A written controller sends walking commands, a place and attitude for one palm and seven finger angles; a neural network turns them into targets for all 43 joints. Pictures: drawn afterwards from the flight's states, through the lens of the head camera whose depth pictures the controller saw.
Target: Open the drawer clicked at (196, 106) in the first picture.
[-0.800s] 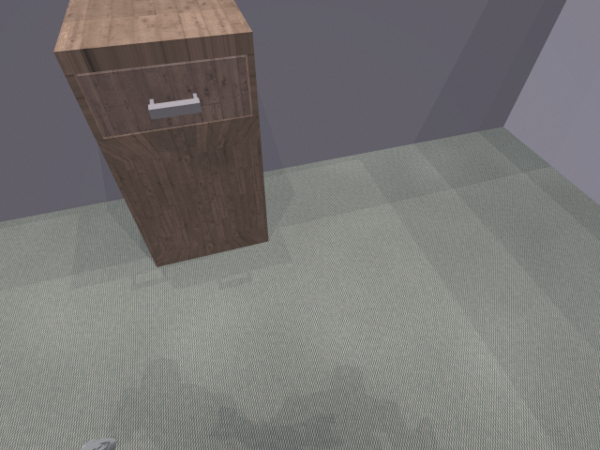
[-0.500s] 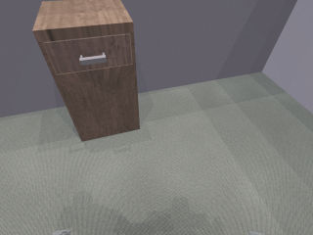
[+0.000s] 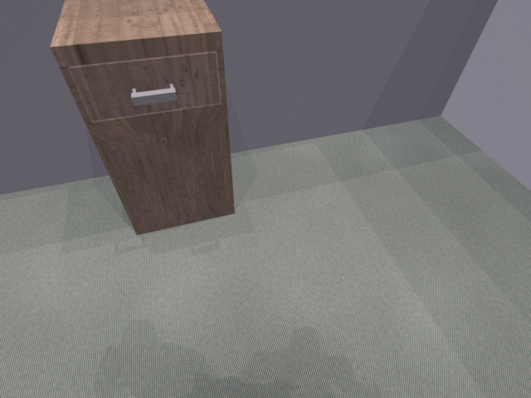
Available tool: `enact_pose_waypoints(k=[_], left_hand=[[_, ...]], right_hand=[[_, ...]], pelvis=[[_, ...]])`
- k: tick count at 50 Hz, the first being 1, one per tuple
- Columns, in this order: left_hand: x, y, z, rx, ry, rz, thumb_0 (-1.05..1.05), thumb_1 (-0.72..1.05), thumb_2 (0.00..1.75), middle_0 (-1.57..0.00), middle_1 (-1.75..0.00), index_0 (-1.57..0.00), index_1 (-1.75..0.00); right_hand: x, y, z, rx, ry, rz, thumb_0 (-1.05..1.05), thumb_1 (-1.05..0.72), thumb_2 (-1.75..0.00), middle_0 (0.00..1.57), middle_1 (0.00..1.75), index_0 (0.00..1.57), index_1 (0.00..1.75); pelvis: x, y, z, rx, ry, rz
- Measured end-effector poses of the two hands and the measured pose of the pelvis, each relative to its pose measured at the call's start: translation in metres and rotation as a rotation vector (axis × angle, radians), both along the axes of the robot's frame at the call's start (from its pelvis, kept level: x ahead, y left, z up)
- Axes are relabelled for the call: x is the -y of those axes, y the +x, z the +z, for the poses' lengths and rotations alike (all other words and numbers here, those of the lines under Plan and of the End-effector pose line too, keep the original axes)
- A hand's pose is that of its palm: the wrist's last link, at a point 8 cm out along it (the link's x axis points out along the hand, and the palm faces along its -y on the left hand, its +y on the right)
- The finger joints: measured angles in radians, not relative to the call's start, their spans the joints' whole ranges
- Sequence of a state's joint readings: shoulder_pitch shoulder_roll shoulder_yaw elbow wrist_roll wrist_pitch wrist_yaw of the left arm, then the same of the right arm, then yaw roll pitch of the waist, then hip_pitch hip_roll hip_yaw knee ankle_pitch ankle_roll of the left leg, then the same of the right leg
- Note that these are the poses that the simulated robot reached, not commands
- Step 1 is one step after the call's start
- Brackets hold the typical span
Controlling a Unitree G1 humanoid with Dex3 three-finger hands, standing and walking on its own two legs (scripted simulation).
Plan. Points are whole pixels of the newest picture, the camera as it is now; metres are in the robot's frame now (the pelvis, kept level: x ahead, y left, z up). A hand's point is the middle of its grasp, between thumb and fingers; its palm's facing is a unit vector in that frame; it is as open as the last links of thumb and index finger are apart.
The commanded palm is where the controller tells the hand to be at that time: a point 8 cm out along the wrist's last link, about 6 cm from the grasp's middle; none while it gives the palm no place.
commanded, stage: stand and wait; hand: left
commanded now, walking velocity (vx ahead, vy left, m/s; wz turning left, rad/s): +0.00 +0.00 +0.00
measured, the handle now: (153, 92) +0.96 +0.41 -0.06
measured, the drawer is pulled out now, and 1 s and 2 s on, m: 0.00 0.00 0.00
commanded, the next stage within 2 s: look at it before walking up in 0.02 s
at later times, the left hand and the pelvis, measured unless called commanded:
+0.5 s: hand out of the picture +0.07 +0.24 -0.16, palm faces -0.03 -0.94 -0.33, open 7.4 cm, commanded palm none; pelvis +0.00 +0.00 +0.00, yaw +0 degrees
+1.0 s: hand out of the picture +0.06 +0.20 -0.18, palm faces -0.08 -0.96 -0.25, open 7.4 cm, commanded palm none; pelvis +0.03 -0.02 -0.01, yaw -6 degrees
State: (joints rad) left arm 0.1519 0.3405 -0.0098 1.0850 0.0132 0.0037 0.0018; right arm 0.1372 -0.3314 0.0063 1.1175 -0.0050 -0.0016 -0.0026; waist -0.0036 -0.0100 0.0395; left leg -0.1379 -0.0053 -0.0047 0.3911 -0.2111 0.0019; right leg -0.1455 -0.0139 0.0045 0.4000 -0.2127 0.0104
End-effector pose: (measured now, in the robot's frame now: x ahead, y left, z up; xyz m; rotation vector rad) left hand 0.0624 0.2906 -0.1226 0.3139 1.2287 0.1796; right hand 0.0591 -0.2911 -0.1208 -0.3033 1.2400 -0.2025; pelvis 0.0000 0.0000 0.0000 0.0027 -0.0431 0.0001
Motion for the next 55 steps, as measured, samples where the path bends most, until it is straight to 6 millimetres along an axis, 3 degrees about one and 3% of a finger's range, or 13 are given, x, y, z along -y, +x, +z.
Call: enact_pose_waypoints(k=[20, 31, 40, 47, 55], left_hand=[[0.002, 0.002, 0.002, 0.021, -0.007, -0.007, 0.0, 0.91, 0.9, -0.2, -0.3, -0.2, -0.29], [0.001, -0.005, 0.0, -0.016, -0.003, 0.005, 0.01, 0.91, 0.9, -0.2, -0.3, -0.2, -0.29], [0.002, 0.001, 0.001, -0.007, 0.002, 0.011, 0.01, 0.91, 0.9, -0.2, -0.3, -0.2, -0.29], [0.026, -0.003, -0.014, -0.073, -0.053, -0.005, 0.0, 0.91, 0.9, -0.2, -0.3, -0.2, -0.29], [0.078, 0.006, -0.029, -0.114, -0.105, -0.004, 0.0, 0.91, 0.9, -0.2, -0.3, -0.2, -0.29]], right_hand=[[-0.002, 0.006, 0.003, 0.029, 0.004, 0.013, 0.0, -0.9, -0.89, 0.21, 0.3, 0.21, 0.3], [0.0, 0.007, 0.001, 0.003, 0.002, 0.016, 0.0, -0.9, -0.89, 0.21, 0.3, 0.21, 0.3], [0.0, 0.016, 0.001, 0.019, 0.003, 0.018, 0.0, -0.9, -0.89, 0.21, 0.3, 0.2, 0.3], [-0.014, 0.006, -0.015, 0.023, 0.059, -0.05, 0.0, -0.9, -0.89, 0.21, 0.3, 0.2, 0.3], [-0.01, -0.025, -0.045, -0.108, 0.128, -0.161, 0.0, -0.9, -0.89, 0.21, 0.3, 0.2, 0.3]], pelvis=[[0.0, -0.005, 0.001, -0.003, 0.0, 0.001], [0.001, 0.0, 0.001, -0.011, 0.0, 0.004], [0.002, 0.004, 0.001, -0.007, 0.001, -0.001], [0.007, 0.021, -0.007, -0.023, 0.007, -0.068], [0.033, 0.057, -0.021, -0.027, -0.004, -0.118]])
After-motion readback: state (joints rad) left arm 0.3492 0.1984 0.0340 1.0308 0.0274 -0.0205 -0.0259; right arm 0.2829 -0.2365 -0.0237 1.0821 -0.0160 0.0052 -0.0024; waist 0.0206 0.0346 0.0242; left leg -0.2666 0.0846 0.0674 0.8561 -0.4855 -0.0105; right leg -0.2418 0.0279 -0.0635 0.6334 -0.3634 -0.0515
